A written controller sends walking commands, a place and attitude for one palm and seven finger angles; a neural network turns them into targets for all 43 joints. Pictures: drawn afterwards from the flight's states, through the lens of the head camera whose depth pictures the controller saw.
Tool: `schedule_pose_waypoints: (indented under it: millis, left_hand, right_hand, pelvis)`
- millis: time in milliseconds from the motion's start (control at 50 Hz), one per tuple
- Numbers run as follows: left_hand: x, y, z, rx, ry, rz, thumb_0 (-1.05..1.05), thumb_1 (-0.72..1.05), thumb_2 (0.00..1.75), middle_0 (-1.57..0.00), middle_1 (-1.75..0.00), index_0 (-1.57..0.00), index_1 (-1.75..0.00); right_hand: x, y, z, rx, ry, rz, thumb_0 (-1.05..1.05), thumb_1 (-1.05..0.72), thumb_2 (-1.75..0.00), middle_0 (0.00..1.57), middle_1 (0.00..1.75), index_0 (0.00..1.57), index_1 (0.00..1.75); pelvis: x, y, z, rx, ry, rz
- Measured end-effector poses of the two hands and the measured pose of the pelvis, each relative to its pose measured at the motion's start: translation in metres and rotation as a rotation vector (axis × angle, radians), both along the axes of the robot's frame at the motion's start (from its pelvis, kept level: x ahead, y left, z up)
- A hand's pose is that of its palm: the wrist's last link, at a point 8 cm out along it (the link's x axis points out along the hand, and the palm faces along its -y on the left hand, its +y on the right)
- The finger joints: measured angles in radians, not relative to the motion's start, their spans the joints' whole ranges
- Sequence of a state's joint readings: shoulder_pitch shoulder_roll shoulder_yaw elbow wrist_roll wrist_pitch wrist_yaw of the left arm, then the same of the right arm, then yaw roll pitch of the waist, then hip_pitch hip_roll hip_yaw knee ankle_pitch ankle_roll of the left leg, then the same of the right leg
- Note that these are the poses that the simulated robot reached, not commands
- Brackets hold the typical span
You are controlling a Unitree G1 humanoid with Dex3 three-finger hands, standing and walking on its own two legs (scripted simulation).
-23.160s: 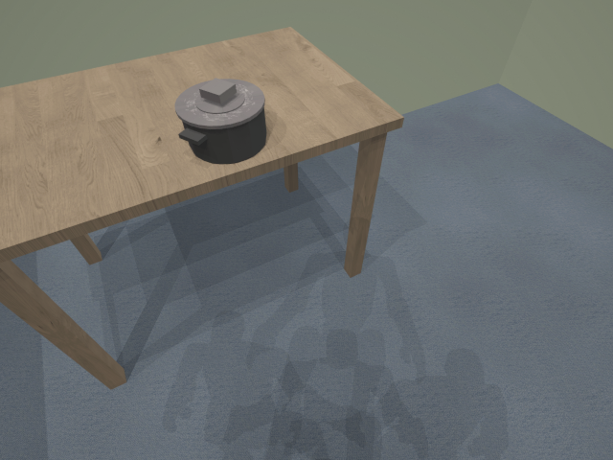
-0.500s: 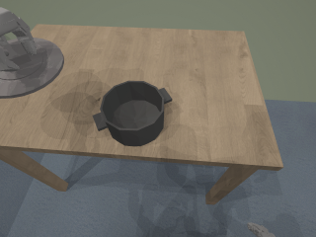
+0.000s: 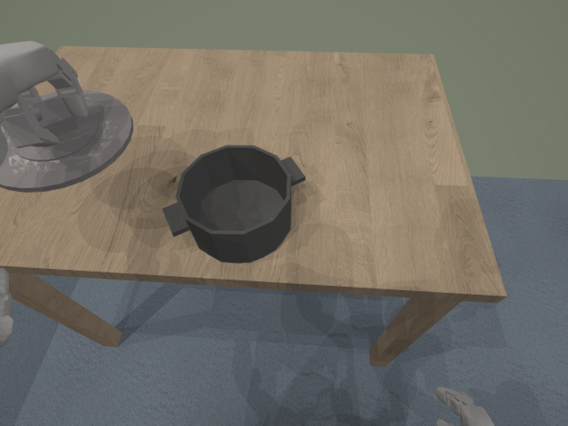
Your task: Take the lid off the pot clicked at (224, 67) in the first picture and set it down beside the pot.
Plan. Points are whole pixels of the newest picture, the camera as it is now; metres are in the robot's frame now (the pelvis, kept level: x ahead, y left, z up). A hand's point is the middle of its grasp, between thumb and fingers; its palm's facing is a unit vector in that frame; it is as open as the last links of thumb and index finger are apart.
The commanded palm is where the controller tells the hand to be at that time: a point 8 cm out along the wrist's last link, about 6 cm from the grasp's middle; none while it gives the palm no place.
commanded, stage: lower the lid onto the table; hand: left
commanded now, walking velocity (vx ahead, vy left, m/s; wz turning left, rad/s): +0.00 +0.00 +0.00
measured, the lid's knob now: (47, 119) +0.46 +0.32 +0.17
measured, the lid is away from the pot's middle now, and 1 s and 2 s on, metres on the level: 0.23 0.24 0.24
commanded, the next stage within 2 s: none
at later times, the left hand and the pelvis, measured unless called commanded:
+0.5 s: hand (48, 137) +0.44 +0.32 +0.16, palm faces -0.37 -0.11 -0.92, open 7.9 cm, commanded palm +0.44 +0.32 +0.24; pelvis +0.00 +0.00 +0.00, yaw +0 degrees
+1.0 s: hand (52, 167) +0.42 +0.33 +0.13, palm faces -0.44 -0.11 -0.89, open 7.9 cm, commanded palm +0.45 +0.33 +0.20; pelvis +0.00 +0.00 +0.00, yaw +0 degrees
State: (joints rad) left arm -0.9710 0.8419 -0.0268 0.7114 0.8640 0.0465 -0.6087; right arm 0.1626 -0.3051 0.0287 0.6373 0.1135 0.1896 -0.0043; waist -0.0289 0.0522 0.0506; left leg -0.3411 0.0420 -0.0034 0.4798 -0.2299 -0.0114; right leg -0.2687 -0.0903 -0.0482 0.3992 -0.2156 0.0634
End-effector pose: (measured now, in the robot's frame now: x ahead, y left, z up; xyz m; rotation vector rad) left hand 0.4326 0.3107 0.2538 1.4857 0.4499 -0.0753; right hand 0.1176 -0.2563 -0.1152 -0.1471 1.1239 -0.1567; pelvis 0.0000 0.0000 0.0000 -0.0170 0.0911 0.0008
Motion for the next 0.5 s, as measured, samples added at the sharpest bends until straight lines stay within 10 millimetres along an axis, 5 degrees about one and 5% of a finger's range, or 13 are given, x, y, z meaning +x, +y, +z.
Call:
schedule_pose_waypoints:
  millis: [500]
  left_hand:
    - [0.005,0.008,-0.034,-0.021,0.053,-0.025,0.03,0.02,1.01,-0.61,-0.82,-0.77,-0.92]
  right_hand:
    - [-0.028,-0.015,-0.002,-0.042,0.078,-0.053,0.01,-0.91,-0.89,0.2,0.3,0.2,0.3]
  pelvis:
    - [0.005,-0.001,-0.001,-0.004,0.016,-0.007]
